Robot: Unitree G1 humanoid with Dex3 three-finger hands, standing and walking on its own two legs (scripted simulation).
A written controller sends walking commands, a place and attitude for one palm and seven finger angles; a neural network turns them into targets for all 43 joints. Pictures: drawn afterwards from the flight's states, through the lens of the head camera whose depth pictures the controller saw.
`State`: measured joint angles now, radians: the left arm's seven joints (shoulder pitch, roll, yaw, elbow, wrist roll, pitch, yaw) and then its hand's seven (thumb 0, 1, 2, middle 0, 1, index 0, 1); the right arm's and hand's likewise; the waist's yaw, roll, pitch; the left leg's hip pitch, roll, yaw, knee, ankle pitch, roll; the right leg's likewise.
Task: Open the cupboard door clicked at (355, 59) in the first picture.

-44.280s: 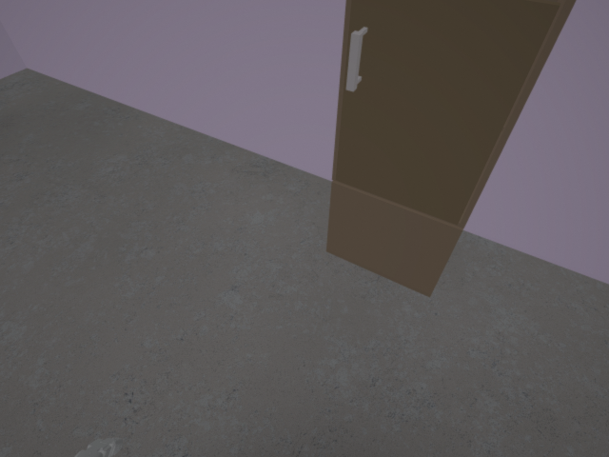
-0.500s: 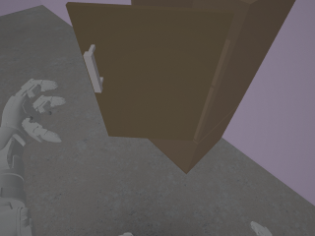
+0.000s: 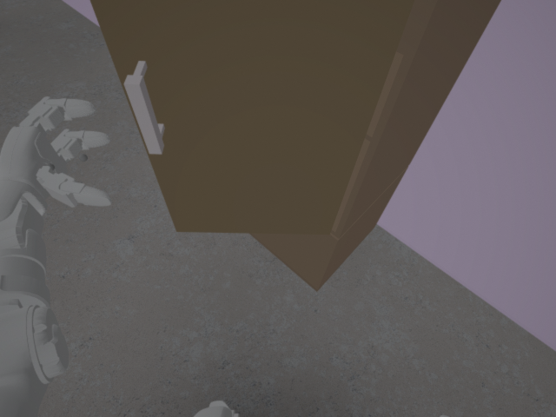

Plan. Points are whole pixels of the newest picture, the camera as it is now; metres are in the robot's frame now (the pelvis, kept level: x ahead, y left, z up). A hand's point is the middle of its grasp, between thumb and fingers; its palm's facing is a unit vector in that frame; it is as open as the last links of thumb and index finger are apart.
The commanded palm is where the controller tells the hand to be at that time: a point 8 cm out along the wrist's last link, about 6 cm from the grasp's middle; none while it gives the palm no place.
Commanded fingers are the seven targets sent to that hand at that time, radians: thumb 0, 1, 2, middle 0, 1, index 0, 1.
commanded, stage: move the hooked fingers beside the handle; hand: left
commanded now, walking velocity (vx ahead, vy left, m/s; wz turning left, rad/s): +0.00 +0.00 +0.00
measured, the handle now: (149, 109) +0.55 +0.20 +0.11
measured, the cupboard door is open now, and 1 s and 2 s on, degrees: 43 43 43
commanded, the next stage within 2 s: slide the fingers in behind the handle in 1.26 s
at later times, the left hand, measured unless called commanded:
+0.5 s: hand (92, 126) +0.50 +0.27 +0.12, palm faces +0.01 -1.00 +0.01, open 14.0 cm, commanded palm +0.48 +0.32 +0.11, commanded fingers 0.00 -0.50 0.30 -0.30 -1.20 -0.30 -1.20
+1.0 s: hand (95, 130) +0.50 +0.27 +0.11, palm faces +0.00 -1.00 +0.01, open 14.0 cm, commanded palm +0.48 +0.31 +0.11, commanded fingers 0.00 -0.50 0.30 -0.30 -1.20 -0.30 -1.20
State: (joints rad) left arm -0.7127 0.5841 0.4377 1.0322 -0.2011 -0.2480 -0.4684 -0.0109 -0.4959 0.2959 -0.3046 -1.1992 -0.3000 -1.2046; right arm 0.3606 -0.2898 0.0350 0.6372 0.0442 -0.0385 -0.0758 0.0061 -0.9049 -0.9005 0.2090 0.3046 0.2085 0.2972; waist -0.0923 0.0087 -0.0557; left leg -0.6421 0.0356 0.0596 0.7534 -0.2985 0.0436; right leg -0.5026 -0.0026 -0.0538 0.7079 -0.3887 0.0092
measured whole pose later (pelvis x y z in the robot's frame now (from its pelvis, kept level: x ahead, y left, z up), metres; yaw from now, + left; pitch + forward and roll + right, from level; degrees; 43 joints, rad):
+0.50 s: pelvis +0.00 -0.01 -0.01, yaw -1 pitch +17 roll -3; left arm -0.96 0.79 0.50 1.28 -0.12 -0.26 -0.49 -0.01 -0.50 0.30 -0.30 -1.20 -0.30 -1.20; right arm 0.41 -0.31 0.04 0.64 0.04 0.04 -0.08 0.00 -0.91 -0.90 0.21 0.30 0.21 0.30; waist -0.18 0.01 -0.06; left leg -0.81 0.07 0.05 0.84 -0.33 0.03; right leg -0.66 0.03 -0.06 0.77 -0.41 0.00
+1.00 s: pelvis +0.02 +0.00 -0.01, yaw -1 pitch +17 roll -4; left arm -0.89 0.71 0.48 1.21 -0.14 -0.24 -0.48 -0.01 -0.50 0.30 -0.30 -1.20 -0.30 -1.20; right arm 0.40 -0.28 0.04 0.61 0.04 0.09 -0.06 0.00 -0.91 -0.90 0.21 0.30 0.21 0.30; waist -0.15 0.01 -0.09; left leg -0.79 0.06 0.05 0.85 -0.36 0.04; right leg -0.63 0.02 -0.05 0.76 -0.42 0.01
